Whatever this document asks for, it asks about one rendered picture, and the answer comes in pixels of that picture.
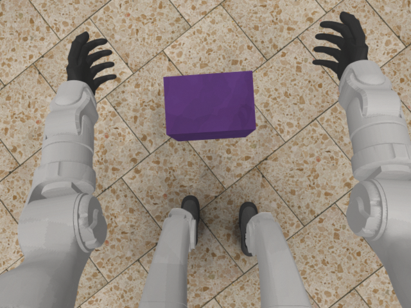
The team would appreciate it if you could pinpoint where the left robot forearm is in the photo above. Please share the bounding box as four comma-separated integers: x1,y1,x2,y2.
17,80,99,255

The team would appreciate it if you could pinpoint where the robot left shin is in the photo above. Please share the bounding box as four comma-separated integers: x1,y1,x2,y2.
162,208,194,227

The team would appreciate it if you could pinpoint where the left robot hand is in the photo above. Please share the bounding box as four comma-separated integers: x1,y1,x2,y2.
66,31,117,96

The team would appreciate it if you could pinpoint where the left robot thigh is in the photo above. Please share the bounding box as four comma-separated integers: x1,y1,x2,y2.
138,214,197,308

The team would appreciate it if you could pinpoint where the left robot upper arm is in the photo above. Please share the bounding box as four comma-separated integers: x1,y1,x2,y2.
0,192,107,308

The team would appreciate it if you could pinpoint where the right robot hand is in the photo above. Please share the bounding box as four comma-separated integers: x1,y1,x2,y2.
312,12,369,81

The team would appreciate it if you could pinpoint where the right robot upper arm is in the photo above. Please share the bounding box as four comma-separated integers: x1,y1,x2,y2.
346,178,411,308

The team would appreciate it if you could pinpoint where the carton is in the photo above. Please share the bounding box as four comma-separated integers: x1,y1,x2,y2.
163,71,256,141

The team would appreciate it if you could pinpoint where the right robot forearm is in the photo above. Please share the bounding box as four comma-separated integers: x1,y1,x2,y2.
338,60,411,181

